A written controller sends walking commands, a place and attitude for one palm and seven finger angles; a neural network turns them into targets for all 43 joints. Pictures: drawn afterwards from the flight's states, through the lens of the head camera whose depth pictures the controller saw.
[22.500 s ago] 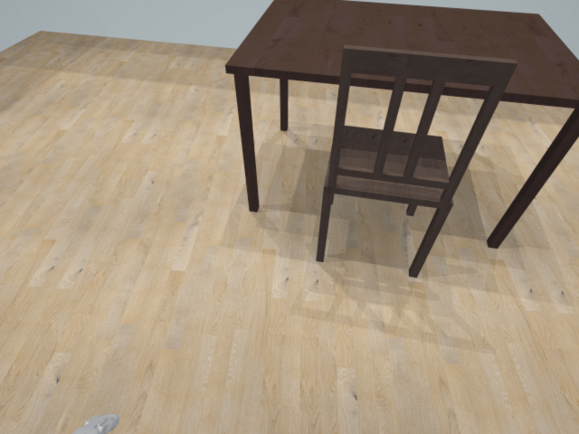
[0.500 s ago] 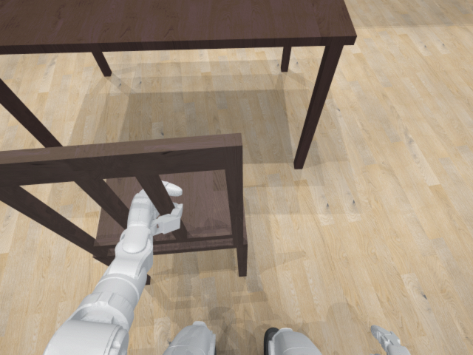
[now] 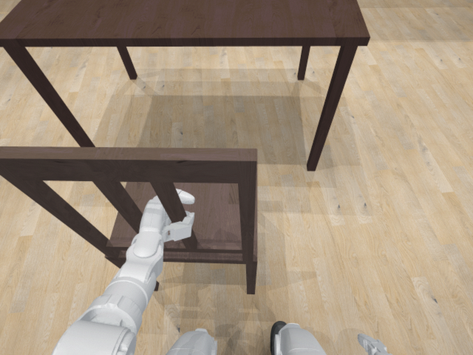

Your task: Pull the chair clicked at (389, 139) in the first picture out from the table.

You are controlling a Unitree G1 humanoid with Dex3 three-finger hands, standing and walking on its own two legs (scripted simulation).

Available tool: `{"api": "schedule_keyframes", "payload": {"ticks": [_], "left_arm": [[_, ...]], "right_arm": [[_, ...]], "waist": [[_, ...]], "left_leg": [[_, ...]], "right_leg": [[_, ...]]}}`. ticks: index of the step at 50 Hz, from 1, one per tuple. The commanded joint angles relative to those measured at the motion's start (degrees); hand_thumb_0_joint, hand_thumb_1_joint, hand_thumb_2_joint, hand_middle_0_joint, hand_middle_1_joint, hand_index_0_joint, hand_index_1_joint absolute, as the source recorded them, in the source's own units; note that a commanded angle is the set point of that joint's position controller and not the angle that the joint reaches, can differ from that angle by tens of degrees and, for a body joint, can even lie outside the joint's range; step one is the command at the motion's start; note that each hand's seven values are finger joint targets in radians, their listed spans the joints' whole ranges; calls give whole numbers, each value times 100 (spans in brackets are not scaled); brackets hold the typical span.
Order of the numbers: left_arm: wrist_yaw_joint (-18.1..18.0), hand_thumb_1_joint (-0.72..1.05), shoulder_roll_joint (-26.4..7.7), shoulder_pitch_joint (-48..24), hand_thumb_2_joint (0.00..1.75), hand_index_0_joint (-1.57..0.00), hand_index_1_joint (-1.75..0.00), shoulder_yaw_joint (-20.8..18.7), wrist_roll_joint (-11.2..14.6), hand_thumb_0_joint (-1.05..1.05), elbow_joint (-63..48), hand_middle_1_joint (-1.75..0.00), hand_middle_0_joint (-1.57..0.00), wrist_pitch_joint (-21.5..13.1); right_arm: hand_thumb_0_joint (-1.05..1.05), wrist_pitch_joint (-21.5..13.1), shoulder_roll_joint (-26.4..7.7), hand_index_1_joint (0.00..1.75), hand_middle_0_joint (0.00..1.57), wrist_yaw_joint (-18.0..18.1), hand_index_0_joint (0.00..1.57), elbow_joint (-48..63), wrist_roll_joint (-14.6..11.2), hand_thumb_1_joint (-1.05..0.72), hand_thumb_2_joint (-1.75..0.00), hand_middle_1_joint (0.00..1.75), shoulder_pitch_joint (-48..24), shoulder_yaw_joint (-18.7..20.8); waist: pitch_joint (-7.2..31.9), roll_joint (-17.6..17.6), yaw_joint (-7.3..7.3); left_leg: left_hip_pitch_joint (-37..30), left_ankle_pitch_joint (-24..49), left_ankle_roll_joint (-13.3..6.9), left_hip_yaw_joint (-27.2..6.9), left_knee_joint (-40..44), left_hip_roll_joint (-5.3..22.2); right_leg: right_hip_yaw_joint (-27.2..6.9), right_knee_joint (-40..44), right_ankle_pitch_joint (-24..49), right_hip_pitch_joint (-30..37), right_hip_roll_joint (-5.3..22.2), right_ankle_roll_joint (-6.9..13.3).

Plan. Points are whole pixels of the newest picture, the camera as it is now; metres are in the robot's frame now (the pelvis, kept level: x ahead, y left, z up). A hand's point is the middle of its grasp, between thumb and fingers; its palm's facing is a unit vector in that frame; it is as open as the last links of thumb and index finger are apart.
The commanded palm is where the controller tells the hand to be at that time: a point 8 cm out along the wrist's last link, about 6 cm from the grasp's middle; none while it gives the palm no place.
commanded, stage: step backward, pulling the chair out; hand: left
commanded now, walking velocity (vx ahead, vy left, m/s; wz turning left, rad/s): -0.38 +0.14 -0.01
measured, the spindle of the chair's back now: (134, 217) +0.37 +0.23 -0.07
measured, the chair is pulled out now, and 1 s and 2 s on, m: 0.38 0.53 0.61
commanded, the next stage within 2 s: stop walking, hand still on the chair in 0.88 s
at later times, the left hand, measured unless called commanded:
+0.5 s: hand (180, 246) +0.30 +0.12 -0.05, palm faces -0.05 -0.98 -0.18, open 5.9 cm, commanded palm +0.28 +0.18 -0.05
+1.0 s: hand (167, 306) +0.20 +0.13 -0.05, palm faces -0.06 -0.98 -0.18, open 5.9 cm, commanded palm +0.18 +0.18 -0.03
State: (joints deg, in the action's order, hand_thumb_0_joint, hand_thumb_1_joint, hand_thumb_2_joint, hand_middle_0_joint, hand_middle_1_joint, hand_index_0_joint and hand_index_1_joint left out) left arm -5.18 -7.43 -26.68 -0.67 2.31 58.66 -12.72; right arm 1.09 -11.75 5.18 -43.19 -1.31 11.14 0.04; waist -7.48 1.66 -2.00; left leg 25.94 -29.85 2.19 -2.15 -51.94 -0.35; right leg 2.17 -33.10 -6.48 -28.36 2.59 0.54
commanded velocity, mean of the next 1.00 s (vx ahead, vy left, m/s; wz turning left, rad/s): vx -0.31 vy -0.04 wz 0.01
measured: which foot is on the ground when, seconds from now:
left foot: up 0.00-0.10, down 0.12-0.92, up 0.94-1.00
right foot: down 0.00-0.16, up 0.18-0.32, down 0.34-0.70, up 0.72-0.86, down 0.88-1.00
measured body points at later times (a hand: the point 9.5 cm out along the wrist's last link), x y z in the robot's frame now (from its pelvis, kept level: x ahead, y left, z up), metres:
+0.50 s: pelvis -0.07 +0.01 +0.02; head +0.04 +0.00 +0.45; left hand +0.30 +0.17 -0.04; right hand +0.01 -0.23 -0.13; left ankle -0.06 +0.16 -0.69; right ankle -0.05 -0.10 -0.72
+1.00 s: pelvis -0.15 +0.02 +0.01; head -0.06 -0.01 +0.45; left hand +0.20 +0.18 -0.04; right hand -0.06 -0.21 -0.14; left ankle -0.10 +0.18 -0.70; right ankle -0.14 -0.08 -0.72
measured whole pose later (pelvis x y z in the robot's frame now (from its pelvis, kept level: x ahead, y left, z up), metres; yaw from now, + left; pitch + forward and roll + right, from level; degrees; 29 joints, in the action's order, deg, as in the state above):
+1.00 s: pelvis -0.15 +0.02 +0.01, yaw -4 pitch +1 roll -1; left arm -3.7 -7.8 -24.3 -1.5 3.6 55.2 -13.0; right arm 1.9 -11.3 4.0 -41.3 -1.9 9.7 -0.3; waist -10.7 4.8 -1.2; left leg 25.7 -21.6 2.4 -2.4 -45.4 4.4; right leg 3.4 -31.2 -14.9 -17.3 -1.5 1.9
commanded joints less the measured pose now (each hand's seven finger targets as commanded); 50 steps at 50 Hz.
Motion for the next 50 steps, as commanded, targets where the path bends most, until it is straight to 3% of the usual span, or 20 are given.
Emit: {"api": "schedule_keyframes", "payload": {"ticks": [1,5,9,11,13,16,18,20,21,23,25,29,31,33,35,37,44,45,47,50], "left_arm": [[-121,90,-1156,-1601,90,-50,-145,-218,-158,0,-714,-145,-50,-137],[-80,90,-976,-1542,90,-50,-145,18,-44,0,-680,-145,-50,-94],[34,90,-535,-2038,90,-50,-145,330,-77,0,-1484,-145,-50,-120],[8,90,-542,-2079,90,-50,-145,209,-52,0,-1493,-145,-50,-96],[9,90,-347,-2053,90,-50,-145,277,-92,0,-1332,-145,-50,-152],[28,90,-430,-2115,90,-50,-145,279,-196,0,-1046,-145,-50,-341],[30,90,-642,-2199,90,-50,-145,198,-302,0,-1039,-145,-50,-460],[-44,90,-1112,-1797,90,-50,-145,-150,-197,0,-836,-145,-50,-444],[-64,90,-1276,-1673,90,-50,-145,-335,-171,0,-704,-145,-50,-358],[-20,90,-1141,-1670,90,-50,-145,-257,-219,0,-924,-145,-50,-306],[-94,90,-1276,-1412,90,-50,-145,-371,-272,0,-1122,-145,-50,-292],[-147,90,-1127,-1164,90,-50,-145,-137,-151,0,-1704,-145,-50,-149],[-110,90,-856,-1154,90,-50,-145,71,-98,0,-1916,-145,-50,-112],[-34,90,-589,-1267,90,-50,-145,265,-107,0,-1975,-145,-50,-146],[4,90,-564,-1352,90,-50,-145,273,-170,0,-2260,-145,-50,-130],[4,90,-508,-1246,90,-50,-145,283,-184,0,-2140,-145,-50,-71],[71,90,-787,-1206,90,-50,-145,74,-133,0,-1559,-145,-50,-140],[70,90,-1116,-1084,90,-50,-145,-148,-187,0,-1427,-145,-50,-152],[2,90,-1396,-1304,90,-50,-145,-280,-127,0,-1181,-145,-50,-93],[-26,90,-1339,-1384,90,-50,-145,-274,-124,0,-2138,-145,-50,-119]], "right_arm": [[0,-279,-853,30,20,118,20,381,11,-90,-90,30,246,192],[0,-294,-987,30,20,218,20,300,-56,-90,-90,30,452,178],[0,-184,-974,30,20,220,20,788,71,-90,-90,30,132,224],[0,-161,-889,30,20,181,20,701,105,-90,-90,30,149,270],[0,-198,-994,30,20,28,20,573,97,-90,-90,30,443,403],[0,-268,-1006,30,20,-109,20,348,114,-90,-90,30,708,408],[0,-235,-966,30,20,-126,20,331,111,-90,-90,30,678,350],[0,-170,-971,30,20,29,20,435,-2,-90,-90,30,654,388],[0,-206,-1002,30,20,86,20,533,-34,-90,-90,30,311,443],[0,-244,-885,30,20,80,20,693,-13,-90,-90,30,30,356],[0,-182,-868,30,20,124,20,603,77,-90,-90,30,-29,213],[0,-50,-897,30,20,213,20,817,44,-90,-90,30,-47,241],[0,23,-1009,30,20,200,20,1002,35,-90,-90,30,51,319],[0,81,-1019,30,20,124,20,1064,19,-90,-90,30,178,361],[0,56,-952,30,20,84,20,1068,147,-90,-90,30,-8,329],[0,28,-865,30,20,-43,20,1053,169,-90,-90,30,6,319],[0,-123,-919,30,20,-98,20,865,55,-90,-90,30,188,339],[0,-132,-944,30,20,-56,20,817,46,-90,-90,30,281,342],[0,-131,-892,30,20,34,20,910,-104,-90,-90,30,62,416],[0,-244,-770,30,20,51,20,974,-10,-90,-90,30,-294,241]], "waist": [[2429,-1246,148],[2168,-1135,22],[1989,1383,174],[1854,1059,88],[1926,495,36],[2291,797,-65],[2589,735,-85],[2989,-856,-17],[2915,-1365,156],[2394,-915,234],[2503,-226,134],[2708,-873,61],[2555,-577,22],[2451,-299,-28],[2438,1164,-25],[2310,1624,12],[2136,919,95],[2153,404,86],[2146,-1898,70],[2204,-720,218]], "left_leg": [[-729,-83,-53,-15,396,140],[-1490,906,-142,380,2726,178],[-357,2627,-850,-901,3333,1803],[-1166,4741,-1093,-946,2873,2026],[-2801,6728,-847,-746,2073,1873],[-3672,7296,-500,-479,1332,1529],[-2649,6640,-281,-78,943,1299],[-475,2521,58,289,271,568],[92,243,90,-16,-86,295],[109,-86,6,-522,-73,447],[-113,376,42,-215,1010,372],[-1187,2768,-18,28,2254,568],[-1746,4759,-377,-377,2419,1175],[-1814,4884,-510,-402,2477,1425],[-2015,5500,-775,-727,2673,1738],[-2021,5361,-972,-819,2725,1977],[-1947,4113,-593,-493,1781,1486],[-1690,3592,-424,-244,1549,1196],[-638,447,-9,271,291,284],[-385,178,-94,-339,-326,303]], "right_leg": [[-1180,1462,-130,1490,1559,501],[-829,1379,-894,1162,1173,96],[-22,-1480,-1219,1424,50,-140],[-275,-2007,-1754,779,-68,-64],[-175,-622,-1461,299,-41,32],[4,1049,-358,636,-150,84],[-239,1123,2194,1934,184,220],[-1241,437,6087,4095,1206,725],[-1575,380,6746,4177,1736,914],[-1468,617,4692,3131,1992,904],[-1024,490,4508,3327,1673,689],[-610,188,3740,2902,1170,284],[-266,138,2299,2152,472,-99],[-207,-29,1034,1866,91,-138],[-87,-679,-752,1298,-55,-130],[-133,-1177,-2191,869,-123,-65],[-226,1308,-257,1662,-11,-79],[-324,1516,484,1936,173,-61],[-1477,1373,1620,1953,1436,434],[-1369,1025,1873,2186,1678,774]]}}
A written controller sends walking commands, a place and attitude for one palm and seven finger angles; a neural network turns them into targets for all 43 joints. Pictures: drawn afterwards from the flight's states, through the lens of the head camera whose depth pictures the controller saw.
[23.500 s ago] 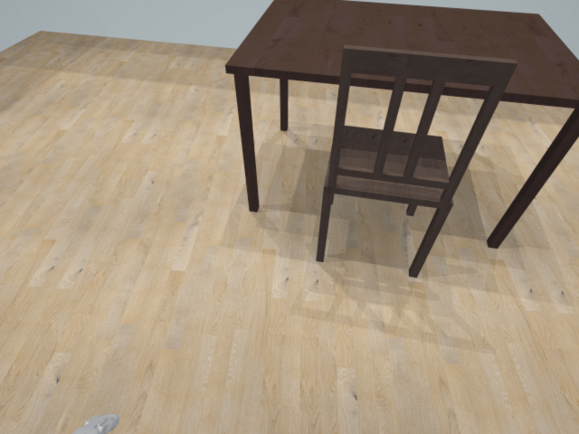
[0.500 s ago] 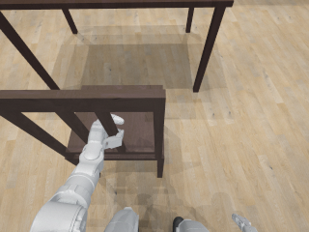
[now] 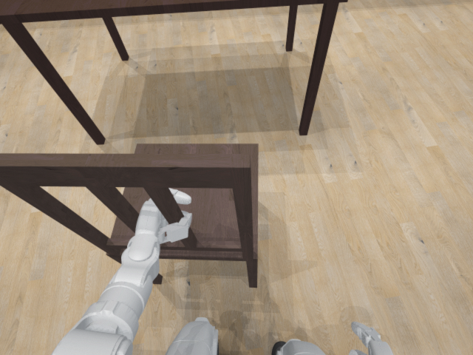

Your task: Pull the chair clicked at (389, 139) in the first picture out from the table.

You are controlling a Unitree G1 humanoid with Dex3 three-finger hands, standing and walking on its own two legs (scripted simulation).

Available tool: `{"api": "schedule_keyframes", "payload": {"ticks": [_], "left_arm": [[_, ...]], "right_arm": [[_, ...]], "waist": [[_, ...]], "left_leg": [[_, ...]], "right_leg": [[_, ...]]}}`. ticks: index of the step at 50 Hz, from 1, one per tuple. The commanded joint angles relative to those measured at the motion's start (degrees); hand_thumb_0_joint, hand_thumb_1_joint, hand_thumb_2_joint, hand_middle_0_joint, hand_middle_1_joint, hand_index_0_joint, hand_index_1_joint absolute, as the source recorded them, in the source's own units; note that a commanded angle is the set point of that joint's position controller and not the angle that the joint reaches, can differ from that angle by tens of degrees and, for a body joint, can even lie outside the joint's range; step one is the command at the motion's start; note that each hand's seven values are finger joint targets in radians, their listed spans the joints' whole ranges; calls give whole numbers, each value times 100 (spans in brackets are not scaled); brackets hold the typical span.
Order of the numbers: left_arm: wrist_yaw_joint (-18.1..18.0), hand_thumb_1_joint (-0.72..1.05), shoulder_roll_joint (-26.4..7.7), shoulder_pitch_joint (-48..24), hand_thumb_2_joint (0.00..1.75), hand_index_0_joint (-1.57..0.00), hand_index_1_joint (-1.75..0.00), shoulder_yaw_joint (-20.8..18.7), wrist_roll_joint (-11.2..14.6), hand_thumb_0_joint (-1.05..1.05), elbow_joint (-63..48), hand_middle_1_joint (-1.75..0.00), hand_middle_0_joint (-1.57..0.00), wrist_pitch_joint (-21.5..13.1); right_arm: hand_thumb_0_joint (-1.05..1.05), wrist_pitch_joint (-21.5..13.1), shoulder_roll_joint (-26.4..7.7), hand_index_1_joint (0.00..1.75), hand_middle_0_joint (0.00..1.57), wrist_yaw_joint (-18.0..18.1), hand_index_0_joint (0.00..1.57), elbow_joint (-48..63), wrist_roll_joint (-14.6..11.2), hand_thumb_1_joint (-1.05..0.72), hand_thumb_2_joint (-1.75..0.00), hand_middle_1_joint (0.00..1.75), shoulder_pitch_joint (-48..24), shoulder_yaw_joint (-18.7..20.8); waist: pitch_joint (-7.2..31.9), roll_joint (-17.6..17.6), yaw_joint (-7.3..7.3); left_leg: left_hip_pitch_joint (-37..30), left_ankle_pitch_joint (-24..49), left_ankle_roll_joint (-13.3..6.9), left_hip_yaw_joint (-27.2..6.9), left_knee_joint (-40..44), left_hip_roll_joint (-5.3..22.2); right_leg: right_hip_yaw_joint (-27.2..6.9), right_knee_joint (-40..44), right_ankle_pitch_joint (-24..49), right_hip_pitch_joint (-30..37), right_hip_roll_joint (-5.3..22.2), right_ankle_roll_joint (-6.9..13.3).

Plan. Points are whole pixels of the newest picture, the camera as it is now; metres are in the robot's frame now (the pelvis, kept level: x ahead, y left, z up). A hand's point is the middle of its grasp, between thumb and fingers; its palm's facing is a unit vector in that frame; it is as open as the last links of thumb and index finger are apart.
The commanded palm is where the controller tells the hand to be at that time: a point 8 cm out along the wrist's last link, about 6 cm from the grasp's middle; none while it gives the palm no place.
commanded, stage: stop walking, hand still on the chair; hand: left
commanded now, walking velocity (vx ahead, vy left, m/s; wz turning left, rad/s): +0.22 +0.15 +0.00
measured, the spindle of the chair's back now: (132, 218) +0.36 +0.24 -0.08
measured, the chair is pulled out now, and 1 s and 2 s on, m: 0.53 0.61 0.61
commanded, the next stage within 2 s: open the thumb and straighten the fingers in 0.88 s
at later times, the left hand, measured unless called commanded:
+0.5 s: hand (177, 268) +0.25 +0.13 -0.06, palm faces -0.03 -0.99 -0.15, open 5.9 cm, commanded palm +0.24 +0.18 -0.04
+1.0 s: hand (177, 270) +0.25 +0.13 -0.06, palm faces -0.03 -0.99 -0.15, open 5.9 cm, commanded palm +0.23 +0.19 -0.04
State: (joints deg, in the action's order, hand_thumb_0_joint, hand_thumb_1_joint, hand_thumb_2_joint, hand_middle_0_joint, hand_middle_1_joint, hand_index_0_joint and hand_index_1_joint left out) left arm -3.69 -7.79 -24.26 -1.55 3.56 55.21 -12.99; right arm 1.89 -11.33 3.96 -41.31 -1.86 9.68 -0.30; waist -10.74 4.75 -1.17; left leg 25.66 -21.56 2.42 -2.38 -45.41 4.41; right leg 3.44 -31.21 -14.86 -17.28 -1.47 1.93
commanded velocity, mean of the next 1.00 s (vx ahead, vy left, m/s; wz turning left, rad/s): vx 0.05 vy -0.01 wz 0.00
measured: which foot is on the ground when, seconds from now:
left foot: up 0.00-0.14, down 0.16-1.00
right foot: down 0.00-1.00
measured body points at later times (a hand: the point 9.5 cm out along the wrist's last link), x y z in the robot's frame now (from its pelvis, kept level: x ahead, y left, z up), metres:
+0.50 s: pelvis -0.02 +0.01 +0.01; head +0.01 +0.01 +0.46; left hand +0.25 +0.18 -0.05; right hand +0.10 -0.21 -0.11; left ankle -0.06 +0.15 -0.73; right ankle +0.02 -0.10 -0.73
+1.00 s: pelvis -0.01 +0.01 +0.01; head +0.01 +0.01 +0.46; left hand +0.25 +0.18 -0.05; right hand +0.12 -0.24 -0.10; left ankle -0.06 +0.15 -0.73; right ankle +0.02 -0.10 -0.73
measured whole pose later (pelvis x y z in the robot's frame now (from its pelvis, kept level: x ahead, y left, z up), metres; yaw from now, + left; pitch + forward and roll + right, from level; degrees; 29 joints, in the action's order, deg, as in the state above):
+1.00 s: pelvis -0.01 +0.01 +0.01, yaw +1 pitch -1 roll +0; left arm -5.3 -6.8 -4.8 5.1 2.1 38.1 -5.2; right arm 2.6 -12.9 5.4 -37.9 -1.3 11.0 -0.3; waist -4.7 0.6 -1.9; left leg 6.1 -17.8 1.6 1.7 -25.4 2.2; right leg 3.2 -27.0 -11.8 -13.8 1.0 0.5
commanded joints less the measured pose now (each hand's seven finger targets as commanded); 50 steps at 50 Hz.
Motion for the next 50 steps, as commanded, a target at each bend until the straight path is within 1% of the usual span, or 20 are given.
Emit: {"api": "schedule_keyframes", "payload": {"ticks": [1,4,6,8,9,10,11,12,15,17,20,23,25,29,32,38,40,48,49,50], "left_arm": [[-220,90,-1207,-1408,90,-50,-145,-241,-252,0,-1820,-145,-50,-53],[-263,90,-1014,-1145,90,-50,-145,-205,-201,0,-1984,-145,-50,77],[-270,90,-916,-1149,90,-50,-145,-64,-147,0,-2329,-145,-50,176],[-237,90,-679,-1204,90,-50,-145,144,-107,0,-2654,-145,-50,247],[-209,90,-546,-1088,90,-50,-145,218,-117,0,-2683,-145,-50,297],[-178,90,-437,-956,90,-50,-145,326,-123,0,-2521,-145,-50,379],[-154,90,-338,-1173,90,-50,-145,454,-138,0,-2707,-145,-50,353],[-162,90,-422,-1225,90,-50,-145,411,-197,0,-2791,-145,-50,335],[-203,90,-638,-899,90,-50,-145,265,-202,0,-2665,-145,-50,368],[-195,90,-411,-841,90,-50,-145,443,-209,0,-2638,-145,-50,359],[-216,90,-528,-553,90,-50,-145,391,-216,0,-2582,-145,-50,370],[-213,90,-411,-291,90,-50,-145,445,-231,0,-2608,-145,-50,352],[-215,90,-525,-20,90,-50,-145,402,-232,0,-2632,-145,-50,340],[-197,90,-432,390,90,-50,-145,430,-233,0,-2715,-145,-50,290],[-193,90,-463,589,90,-50,-145,416,-232,0,-2788,-145,-50,274],[-205,90,-453,683,90,-50,-145,444,-208,0,-3033,-145,-50,302],[-206,90,-513,754,90,-50,-145,449,-188,0,-3075,-145,-50,320],[-235,90,-460,679,90,-50,-145,454,-192,0,-3106,-145,-50,378],[-272,90,-741,835,90,-50,-145,152,-205,0,-2953,-145,-50,385],[-190,78,-275,1712,84,-50,-145,525,37,0,-2166,-145,-50,670]], "right_arm": [[0,-330,-705,30,20,161,20,775,30,-90,-90,30,-104,167],[0,-342,-701,30,20,203,20,837,24,-90,-90,30,5,156],[0,-336,-765,30,20,257,20,822,42,-90,-90,30,105,205],[0,-325,-920,30,20,263,20,936,61,-90,-90,30,89,297],[0,-278,-941,30,20,222,20,964,43,-90,-90,30,139,317],[0,-264,-900,30,20,233,20,946,38,-90,-90,30,131,282],[0,-263,-782,30,20,208,20,968,70,-90,-90,30,42,180],[0,-266,-777,30,20,182,20,997,65,-90,-90,30,3,160],[0,-234,-908,30,20,146,20,936,21,-90,-90,30,170,258],[0,-239,-836,30,20,126,20,1004,42,-90,-90,30,102,217],[0,-259,-836,30,20,146,20,930,50,-90,-90,30,151,215],[0,-291,-782,30,20,135,20,962,75,-90,-90,30,125,175],[0,-322,-810,30,20,154,20,910,85,-90,-90,30,141,192],[0,-340,-779,30,20,159,20,937,113,-90,-90,30,82,197],[0,-330,-773,30,20,171,20,926,118,-90,-90,30,53,205],[0,-238,-740,30,20,195,20,988,91,-90,-90,30,-29,200],[0,-222,-756,30,20,216,20,972,71,-90,-90,30,-32,205],[0,-132,-737,30,20,215,20,1071,73,-90,-90,30,-126,182],[0,-117,-787,30,20,227,20,1045,82,-90,-90,30,-84,205],[0,-151,-1081,30,20,93,20,944,-162,-90,-90,30,85,311]], "waist": [[2623,-806,72],[2764,-1271,42],[2721,-1125,-17],[2668,-404,68],[2699,-172,111],[2674,44,37],[2716,501,-18],[2556,490,20],[2387,-175,27],[2247,-150,31],[1950,4,36],[1935,-184,57],[1885,-89,47],[2108,-599,43],[2139,-505,39],[2262,-606,6],[2217,-401,-9],[2140,-382,44],[2157,-398,52],[2159,-716,-297]], "left_leg": [[-369,-518,-156,-208,-567,-140],[-699,-44,-201,123,916,-238],[-1398,1038,-228,188,2166,-118],[-1997,2567,-442,-237,2322,473],[-2239,2857,-519,-271,2134,637],[-2497,3447,-551,-158,1893,592],[-2316,3454,-569,-298,1995,590],[-2018,2869,-554,-359,2152,586],[-1809,1798,-469,-181,2270,414],[-1717,1191,-447,-54,2349,321],[-1657,825,-453,-7,2474,280],[-1693,1186,-440,-23,2412,299],[-1709,1586,-406,27,2362,280],[-1875,2358,-333,57,2133,288],[-1986,2616,-299,94,2098,286],[-1993,2466,-280,144,2095,253],[-1982,2470,-278,137,2141,239],[-1938,2090,-314,92,2246,266],[-1882,2074,-312,83,2253,257],[-1208,1737,-265,302,2155,-121]], "right_leg": [[-1150,543,2957,1458,1988,628],[-975,332,3341,2024,1735,420],[-907,150,3071,2001,1599,230],[-618,-77,2282,1570,1040,-97],[-602,36,1780,1329,882,-160],[-457,69,2157,1212,769,-155],[-225,113,1790,1295,756,-186],[-172,306,1061,1364,672,-205],[-335,663,723,1515,650,-145],[-454,759,360,1310,682,-112],[-500,843,42,985,626,-90],[-530,794,425,959,646,-51],[-543,768,930,1014,694,-39],[-605,581,2114,1304,836,21],[-625,484,2608,1321,895,39],[-644,491,2767,1499,979,53],[-624,534,2749,1475,980,51],[-634,677,2015,1360,946,28],[-639,690,2024,1418,950,28],[-101,394,1664,968,631,-45]]}}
